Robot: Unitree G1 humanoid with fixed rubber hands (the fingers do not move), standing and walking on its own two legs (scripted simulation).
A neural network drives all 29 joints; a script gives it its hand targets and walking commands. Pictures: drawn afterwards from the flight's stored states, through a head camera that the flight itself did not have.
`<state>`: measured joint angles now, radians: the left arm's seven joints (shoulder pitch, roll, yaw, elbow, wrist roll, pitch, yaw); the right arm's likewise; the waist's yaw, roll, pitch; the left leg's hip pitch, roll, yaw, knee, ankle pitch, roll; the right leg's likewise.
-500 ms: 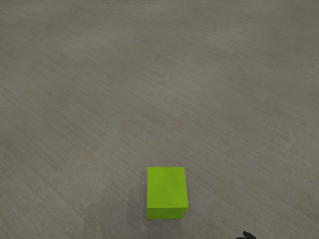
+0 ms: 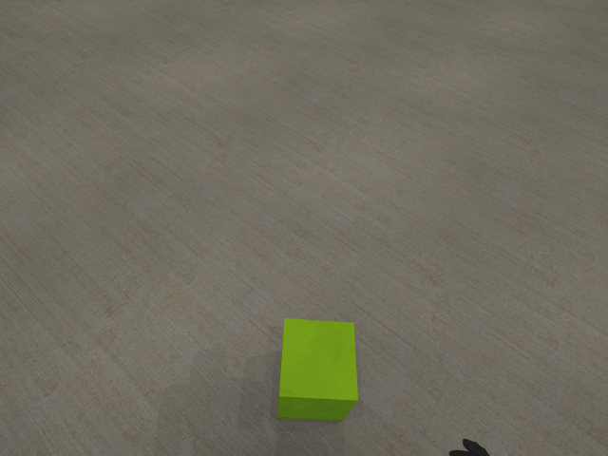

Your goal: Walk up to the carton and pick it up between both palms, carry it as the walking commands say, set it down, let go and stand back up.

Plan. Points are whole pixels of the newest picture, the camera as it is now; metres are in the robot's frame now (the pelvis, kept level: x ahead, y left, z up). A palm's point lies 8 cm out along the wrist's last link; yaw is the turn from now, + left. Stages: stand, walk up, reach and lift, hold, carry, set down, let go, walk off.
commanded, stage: walk up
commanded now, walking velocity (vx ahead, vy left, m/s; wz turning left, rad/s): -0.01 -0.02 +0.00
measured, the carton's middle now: (314, 371) +0.43 -0.07 -0.64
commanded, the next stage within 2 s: stand in 0.36 s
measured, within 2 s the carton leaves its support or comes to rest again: neither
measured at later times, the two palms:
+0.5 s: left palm out of the picture +0.08 +0.20 -0.11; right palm out of the picture +0.09 -0.27 -0.12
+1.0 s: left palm out of the picture +0.12 +0.19 -0.12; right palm (493, 446) +0.16 -0.27 -0.11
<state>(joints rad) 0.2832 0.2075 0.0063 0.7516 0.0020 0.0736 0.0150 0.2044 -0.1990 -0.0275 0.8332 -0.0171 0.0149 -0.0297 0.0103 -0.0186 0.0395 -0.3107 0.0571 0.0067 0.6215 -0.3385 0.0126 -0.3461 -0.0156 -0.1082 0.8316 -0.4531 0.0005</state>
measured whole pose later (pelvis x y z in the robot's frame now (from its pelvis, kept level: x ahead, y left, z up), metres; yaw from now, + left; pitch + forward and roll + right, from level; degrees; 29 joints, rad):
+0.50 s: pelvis +0.00 -0.04 +0.00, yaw +0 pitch +1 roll +0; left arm 0.28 0.20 0.01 0.76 0.01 0.01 0.01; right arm 0.23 -0.19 -0.03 0.83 -0.01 0.01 -0.01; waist 0.01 0.02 -0.02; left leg -0.28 0.05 0.01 0.55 -0.29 -0.04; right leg -0.27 -0.03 -0.10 0.57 -0.33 -0.01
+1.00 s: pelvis -0.02 -0.04 -0.01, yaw +0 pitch +5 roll +0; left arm 0.12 0.20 0.01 0.63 0.01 0.20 0.00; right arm 0.05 -0.22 -0.03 0.63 -0.03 0.18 0.04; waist 0.01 0.00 0.05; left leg -0.44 0.05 0.01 0.67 -0.32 -0.04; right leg -0.42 -0.03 -0.09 0.68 -0.34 -0.01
